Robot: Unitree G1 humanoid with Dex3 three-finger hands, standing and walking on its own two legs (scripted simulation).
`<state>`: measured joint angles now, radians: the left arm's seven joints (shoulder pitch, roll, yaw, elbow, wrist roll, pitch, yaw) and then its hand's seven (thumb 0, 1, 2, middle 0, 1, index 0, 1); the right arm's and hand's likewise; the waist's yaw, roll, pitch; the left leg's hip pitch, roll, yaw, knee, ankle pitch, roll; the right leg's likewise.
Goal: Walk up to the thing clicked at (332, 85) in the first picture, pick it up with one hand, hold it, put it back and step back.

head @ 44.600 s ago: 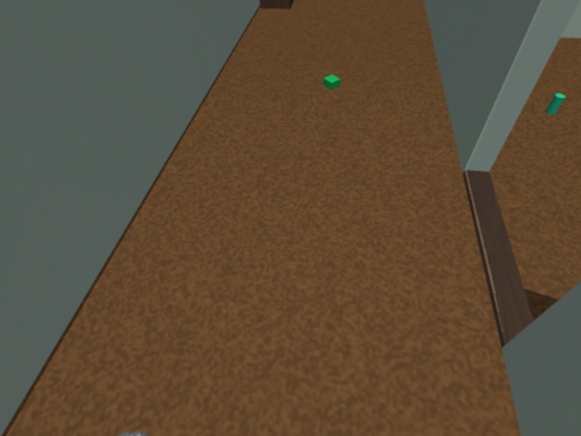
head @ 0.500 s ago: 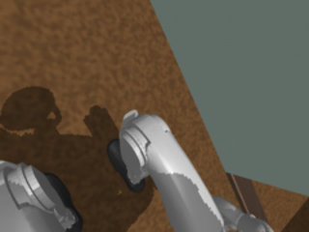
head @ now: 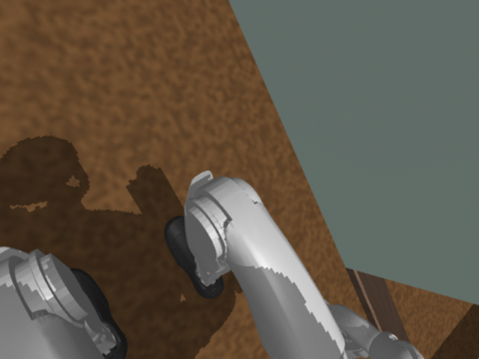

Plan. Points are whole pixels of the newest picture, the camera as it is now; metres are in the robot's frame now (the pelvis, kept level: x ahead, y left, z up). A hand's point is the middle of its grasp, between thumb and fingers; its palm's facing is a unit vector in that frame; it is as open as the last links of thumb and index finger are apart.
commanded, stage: open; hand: left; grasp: from above
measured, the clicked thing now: out of the picture +0.44 +0.39 -0.31
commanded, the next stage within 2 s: withdraw in 0.08 s
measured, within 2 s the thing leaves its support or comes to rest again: neither
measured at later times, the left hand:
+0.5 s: hand out of the picture +0.47 +0.40 -0.22, palm faces -0.09 -0.34 -0.93, open 12.7 cm
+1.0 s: hand out of the picture +0.43 +0.40 -0.12, palm faces -0.50 -0.19 -0.85, open 13.7 cm
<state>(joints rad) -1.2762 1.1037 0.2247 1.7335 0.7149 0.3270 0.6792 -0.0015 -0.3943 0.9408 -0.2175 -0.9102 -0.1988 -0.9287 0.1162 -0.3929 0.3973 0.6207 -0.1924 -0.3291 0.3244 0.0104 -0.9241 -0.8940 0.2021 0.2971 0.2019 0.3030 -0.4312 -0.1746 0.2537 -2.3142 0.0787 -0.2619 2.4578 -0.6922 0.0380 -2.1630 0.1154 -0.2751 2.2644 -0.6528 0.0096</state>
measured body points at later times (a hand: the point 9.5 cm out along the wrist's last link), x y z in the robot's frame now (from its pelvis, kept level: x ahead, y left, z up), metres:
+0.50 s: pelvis +0.00 +0.00 +0.00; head +0.30 +0.13 +0.32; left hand +0.48 +0.41 -0.16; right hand +0.05 -0.24 -0.05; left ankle +0.07 +0.12 -0.30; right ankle +0.12 -0.10 -0.30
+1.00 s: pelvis -0.01 -0.01 +0.01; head +0.23 +0.10 +0.37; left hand +0.46 +0.41 -0.07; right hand +0.09 -0.27 -0.08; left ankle +0.07 +0.12 -0.30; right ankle +0.12 -0.10 -0.30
